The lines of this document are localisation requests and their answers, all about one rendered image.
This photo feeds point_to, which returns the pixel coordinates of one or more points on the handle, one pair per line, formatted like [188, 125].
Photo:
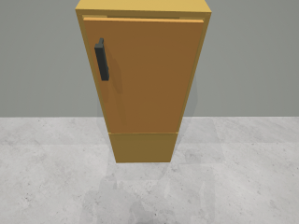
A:
[101, 59]

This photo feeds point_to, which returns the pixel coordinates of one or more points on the cupboard door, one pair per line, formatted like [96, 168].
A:
[149, 65]

